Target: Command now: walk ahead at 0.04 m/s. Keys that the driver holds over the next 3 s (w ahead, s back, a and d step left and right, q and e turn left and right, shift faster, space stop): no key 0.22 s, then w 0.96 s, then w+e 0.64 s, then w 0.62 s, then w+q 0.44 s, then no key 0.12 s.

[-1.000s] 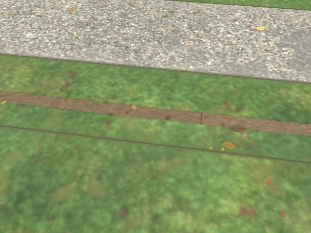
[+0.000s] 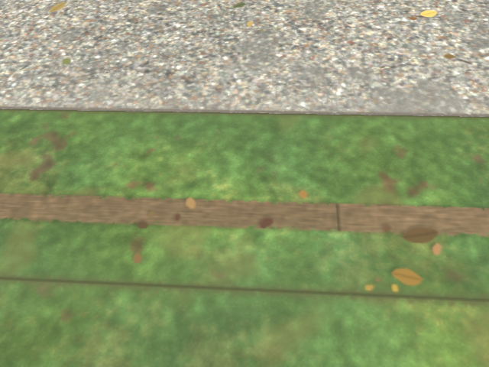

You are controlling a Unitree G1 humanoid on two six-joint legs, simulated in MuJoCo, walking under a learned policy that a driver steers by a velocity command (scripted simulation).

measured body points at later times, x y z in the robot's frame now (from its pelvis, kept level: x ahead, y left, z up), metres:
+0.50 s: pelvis +0.10 +0.01 -0.01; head +0.11 +0.00 +0.44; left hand +0.16 +0.27 -0.15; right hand +0.09 -0.24 -0.17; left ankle +0.06 +0.16 -0.73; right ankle +0.09 -0.08 -0.73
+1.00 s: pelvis +0.36 +0.04 -0.02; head +0.40 +0.04 +0.43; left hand +0.28 +0.29 -0.16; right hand +0.59 -0.18 -0.11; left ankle +0.47 +0.12 -0.73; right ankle +0.13 -0.09 -0.65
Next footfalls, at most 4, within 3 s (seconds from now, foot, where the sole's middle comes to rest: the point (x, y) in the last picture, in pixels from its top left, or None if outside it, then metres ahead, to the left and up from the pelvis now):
0.06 left None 0.10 0.16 -0.77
0.94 left None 0.51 0.12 -0.77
1.50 right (306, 269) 0.80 -0.13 -0.77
1.98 left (264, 188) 1.13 -0.01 -0.77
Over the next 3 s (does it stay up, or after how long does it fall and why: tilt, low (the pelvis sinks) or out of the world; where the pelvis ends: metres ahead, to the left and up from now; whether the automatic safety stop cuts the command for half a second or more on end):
stays up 1.43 -0.24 0.00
